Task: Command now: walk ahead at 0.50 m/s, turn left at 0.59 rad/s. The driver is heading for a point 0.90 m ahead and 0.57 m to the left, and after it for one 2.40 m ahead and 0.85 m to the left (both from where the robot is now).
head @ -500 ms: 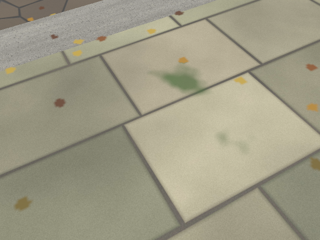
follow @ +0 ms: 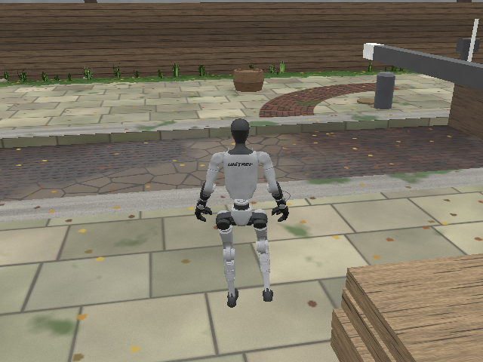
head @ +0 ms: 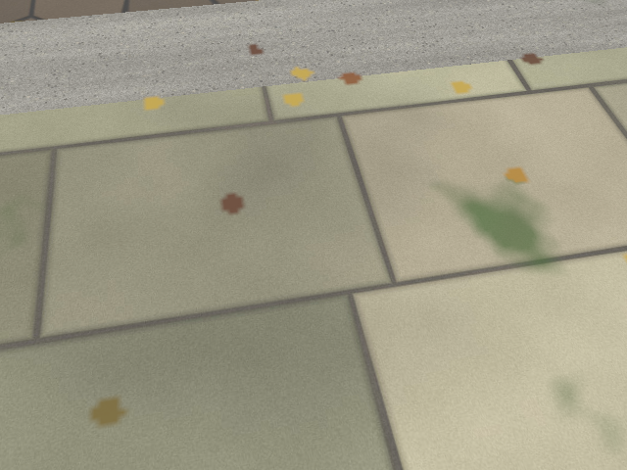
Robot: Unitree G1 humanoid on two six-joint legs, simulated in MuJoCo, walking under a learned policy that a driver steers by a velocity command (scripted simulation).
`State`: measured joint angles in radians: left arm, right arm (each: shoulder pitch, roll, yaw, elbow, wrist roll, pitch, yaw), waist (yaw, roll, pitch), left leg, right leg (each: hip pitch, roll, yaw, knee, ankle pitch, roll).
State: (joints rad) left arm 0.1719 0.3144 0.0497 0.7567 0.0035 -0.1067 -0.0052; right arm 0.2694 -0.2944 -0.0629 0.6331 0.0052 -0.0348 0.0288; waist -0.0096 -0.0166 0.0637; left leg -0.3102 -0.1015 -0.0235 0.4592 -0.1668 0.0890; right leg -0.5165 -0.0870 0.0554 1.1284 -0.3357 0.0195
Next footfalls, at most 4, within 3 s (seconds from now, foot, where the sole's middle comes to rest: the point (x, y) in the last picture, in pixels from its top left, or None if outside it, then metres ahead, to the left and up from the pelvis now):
0.30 right None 0.36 -0.14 -0.77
0.82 left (222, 420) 0.55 0.20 -0.77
1.32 right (230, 282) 0.89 0.22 -0.77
1.82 left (64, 306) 0.82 0.60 -0.77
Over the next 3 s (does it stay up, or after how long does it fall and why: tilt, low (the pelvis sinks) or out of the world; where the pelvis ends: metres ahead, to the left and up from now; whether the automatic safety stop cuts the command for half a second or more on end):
stays up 0.95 0.52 0.01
